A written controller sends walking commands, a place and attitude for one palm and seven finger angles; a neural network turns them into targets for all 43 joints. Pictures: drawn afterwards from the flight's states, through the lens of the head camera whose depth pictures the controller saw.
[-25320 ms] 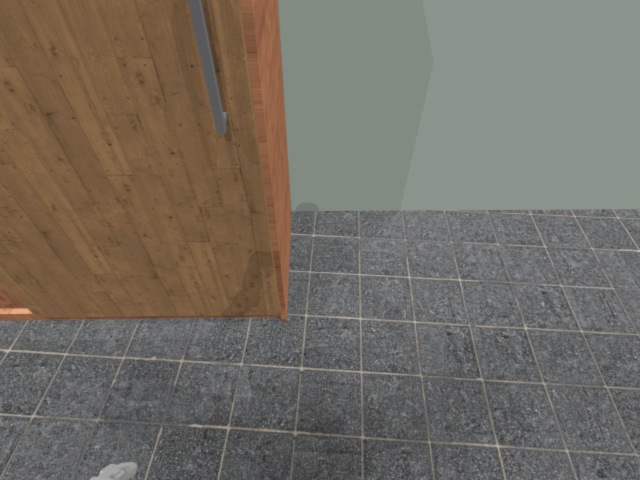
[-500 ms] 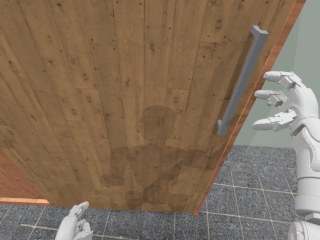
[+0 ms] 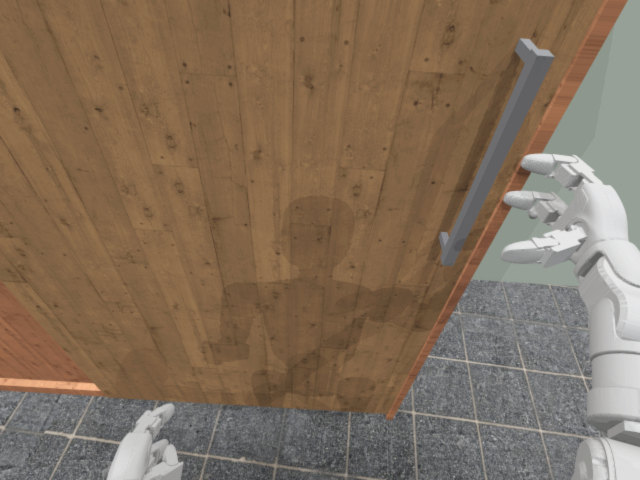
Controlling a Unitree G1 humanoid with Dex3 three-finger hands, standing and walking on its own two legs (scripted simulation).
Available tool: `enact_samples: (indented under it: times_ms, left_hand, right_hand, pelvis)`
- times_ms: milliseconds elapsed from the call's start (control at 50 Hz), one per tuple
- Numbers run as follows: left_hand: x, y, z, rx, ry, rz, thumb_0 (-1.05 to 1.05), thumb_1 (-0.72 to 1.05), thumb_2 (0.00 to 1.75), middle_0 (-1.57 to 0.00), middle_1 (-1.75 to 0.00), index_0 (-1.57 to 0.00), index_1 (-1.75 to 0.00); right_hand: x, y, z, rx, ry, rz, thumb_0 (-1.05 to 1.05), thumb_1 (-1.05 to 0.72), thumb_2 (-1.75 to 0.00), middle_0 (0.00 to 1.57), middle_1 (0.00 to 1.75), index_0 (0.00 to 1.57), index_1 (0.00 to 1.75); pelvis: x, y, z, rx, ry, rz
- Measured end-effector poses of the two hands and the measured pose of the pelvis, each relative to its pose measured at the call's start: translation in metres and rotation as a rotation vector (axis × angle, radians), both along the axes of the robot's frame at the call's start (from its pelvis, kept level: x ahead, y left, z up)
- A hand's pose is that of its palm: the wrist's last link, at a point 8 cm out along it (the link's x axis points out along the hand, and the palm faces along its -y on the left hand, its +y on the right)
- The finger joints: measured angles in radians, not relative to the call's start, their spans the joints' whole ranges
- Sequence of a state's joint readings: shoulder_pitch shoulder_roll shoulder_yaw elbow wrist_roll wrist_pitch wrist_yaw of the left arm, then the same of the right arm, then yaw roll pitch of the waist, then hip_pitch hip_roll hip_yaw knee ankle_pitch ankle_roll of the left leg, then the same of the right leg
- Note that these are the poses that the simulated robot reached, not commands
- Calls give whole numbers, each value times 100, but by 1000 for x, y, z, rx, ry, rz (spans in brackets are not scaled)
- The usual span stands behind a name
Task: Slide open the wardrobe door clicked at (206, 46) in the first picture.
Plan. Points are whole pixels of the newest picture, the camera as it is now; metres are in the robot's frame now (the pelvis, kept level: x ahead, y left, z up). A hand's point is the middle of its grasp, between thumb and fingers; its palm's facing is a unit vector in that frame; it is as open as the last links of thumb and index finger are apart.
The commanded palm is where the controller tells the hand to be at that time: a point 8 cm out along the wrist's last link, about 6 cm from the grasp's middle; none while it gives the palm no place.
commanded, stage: move the hooked fingers beside the handle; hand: right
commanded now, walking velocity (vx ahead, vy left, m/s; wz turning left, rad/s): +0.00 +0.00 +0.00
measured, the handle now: (479, 172) +0.44 -0.14 +0.20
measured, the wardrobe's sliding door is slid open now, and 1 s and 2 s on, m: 0.00 0.00 0.00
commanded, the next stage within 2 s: feel for the door with the fingertips in 0.42 s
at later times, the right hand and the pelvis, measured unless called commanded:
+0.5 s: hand (547, 202) +0.39 -0.20 +0.21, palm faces -0.02 +1.00 -0.01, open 14.0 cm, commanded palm +0.36 -0.25 +0.20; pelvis +0.01 +0.00 +0.00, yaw +0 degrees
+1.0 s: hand (495, 205) +0.39 -0.15 +0.19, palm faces -0.02 +1.00 +0.00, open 14.0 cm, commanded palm +0.37 -0.21 +0.20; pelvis +0.00 +0.00 +0.00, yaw +0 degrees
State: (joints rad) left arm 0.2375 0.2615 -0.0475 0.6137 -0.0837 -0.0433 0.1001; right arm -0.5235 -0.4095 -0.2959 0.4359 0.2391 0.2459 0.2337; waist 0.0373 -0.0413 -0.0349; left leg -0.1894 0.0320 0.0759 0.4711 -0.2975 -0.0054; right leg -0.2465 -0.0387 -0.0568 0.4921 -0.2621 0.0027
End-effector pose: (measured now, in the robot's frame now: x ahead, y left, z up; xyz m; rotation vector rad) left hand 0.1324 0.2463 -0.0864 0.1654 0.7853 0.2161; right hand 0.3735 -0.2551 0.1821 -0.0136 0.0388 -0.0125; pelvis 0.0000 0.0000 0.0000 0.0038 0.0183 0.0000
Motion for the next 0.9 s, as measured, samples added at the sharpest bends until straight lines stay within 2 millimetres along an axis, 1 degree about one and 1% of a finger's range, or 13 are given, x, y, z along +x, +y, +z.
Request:
enact_samples:
  times_ms: [80,140,180,260,300,340,440,500,560,660,760,840,900]
  left_hand:
    - [-11,6,-1,22,32,10,1,90,89,-20,-30,-20,-30]
    - [-15,9,-3,28,47,19,2,90,89,-20,-30,-20,-30]
    - [-16,11,-4,28,52,27,2,90,89,-20,-30,-20,-30]
    - [-16,14,-4,23,49,41,2,90,89,-20,-30,-20,-30]
    - [-14,14,-4,24,42,40,2,90,89,-20,-30,-20,-30]
    - [-11,12,-3,27,34,33,2,90,89,-20,-30,-20,-29]
    - [3,3,2,26,-1,-1,2,90,89,-20,-30,-20,-29]
    - [11,-3,5,15,-23,-16,2,90,89,-20,-30,-20,-30]
    - [17,-7,5,-2,-39,-21,1,90,89,-20,-30,-20,-30]
    - [21,-11,2,-14,-38,-32,1,90,89,-20,-30,-20,-30]
    - [21,-13,2,-12,-29,-45,1,90,89,-20,-30,-20,-30]
    - [21,-12,3,-21,-30,-39,2,90,89,-20,-30,-20,-30]
    - [20,-10,2,-29,-28,-34,1,90,89,-20,-30,-20,-30]
  right_hand:
    - [-3,-4,15,-5,-115,0,-1,50,-30,30,120,30,120]
    - [-1,-8,25,-3,-138,9,-1,50,-30,30,120,30,120]
    - [3,-12,23,1,-97,14,-1,50,-30,30,120,30,120]
    - [3,-17,6,-6,2,15,-1,50,-30,31,120,30,120]
    - [0,-15,-1,-13,12,19,-1,50,-30,31,120,30,120]
    - [-5,-11,-2,-15,-21,27,-1,50,-30,31,120,29,120]
    - [-11,-2,17,10,-148,40,-1,50,-30,30,120,30,120]
    - [-5,-3,22,4,-125,29,-1,50,-30,30,120,30,120]
    - [1,-4,16,-18,-45,17,-1,50,-30,30,120,30,120]
    - [-2,13,5,-9,-21,53,-1,50,-30,30,120,29,120]
    - [-4,36,12,25,-102,79,-1,50,-30,30,120,30,120]
    - [-1,44,17,10,-108,58,-1,50,-30,30,120,30,120]
    - [0,50,16,4,-77,49,-1,50,-30,30,120,30,120]
  pelvis:
    - [3,1,0,2,-7,2]
    - [5,1,0,5,-9,-1]
    - [6,1,0,5,-4,-2]
    - [6,-1,0,5,7,0]
    - [6,-2,0,5,9,1]
    - [7,-3,0,5,6,2]
    - [8,-3,0,4,-8,-3]
    - [7,-2,0,5,-9,-6]
    - [5,-3,0,5,-2,-7]
    - [5,-6,0,3,2,-9]
    - [7,-4,-1,0,-7,-8]
    - [7,-2,0,-1,-13,-2]
    - [6,-1,0,-1,-15,0]
